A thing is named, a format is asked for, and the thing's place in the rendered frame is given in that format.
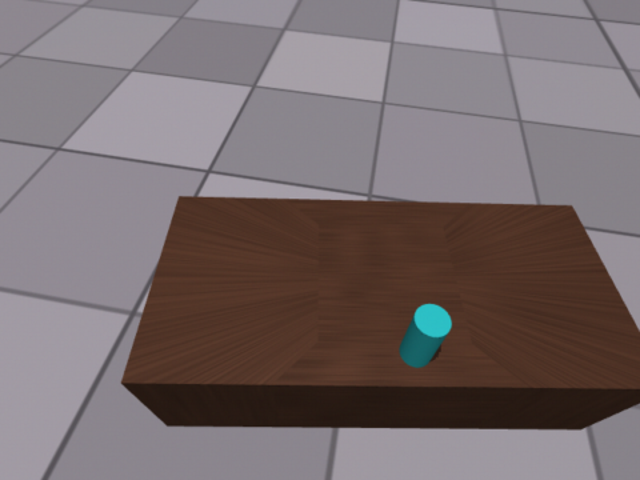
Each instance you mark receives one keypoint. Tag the can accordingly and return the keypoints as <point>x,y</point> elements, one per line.
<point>427,330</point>

